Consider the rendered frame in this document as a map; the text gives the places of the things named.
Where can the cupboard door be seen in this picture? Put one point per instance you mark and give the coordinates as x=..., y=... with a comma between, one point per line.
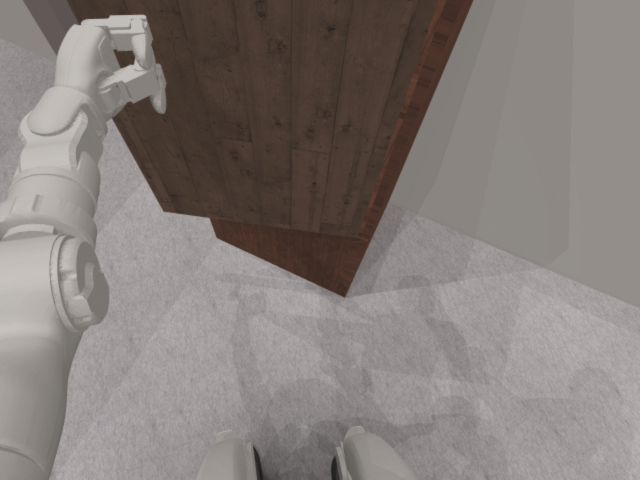
x=278, y=112

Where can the robot right thigh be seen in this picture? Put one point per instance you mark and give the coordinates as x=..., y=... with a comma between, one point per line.
x=366, y=456

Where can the handle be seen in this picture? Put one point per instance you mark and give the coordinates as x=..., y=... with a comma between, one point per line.
x=54, y=18

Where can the robot left hand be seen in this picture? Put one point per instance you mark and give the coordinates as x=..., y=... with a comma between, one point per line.
x=86, y=62

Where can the left robot upper arm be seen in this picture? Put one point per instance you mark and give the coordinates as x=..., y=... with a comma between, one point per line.
x=51, y=290

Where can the right robot shin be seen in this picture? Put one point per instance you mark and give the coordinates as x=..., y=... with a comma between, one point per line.
x=353, y=431

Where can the left robot forearm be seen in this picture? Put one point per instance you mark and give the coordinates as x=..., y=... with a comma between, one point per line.
x=56, y=186

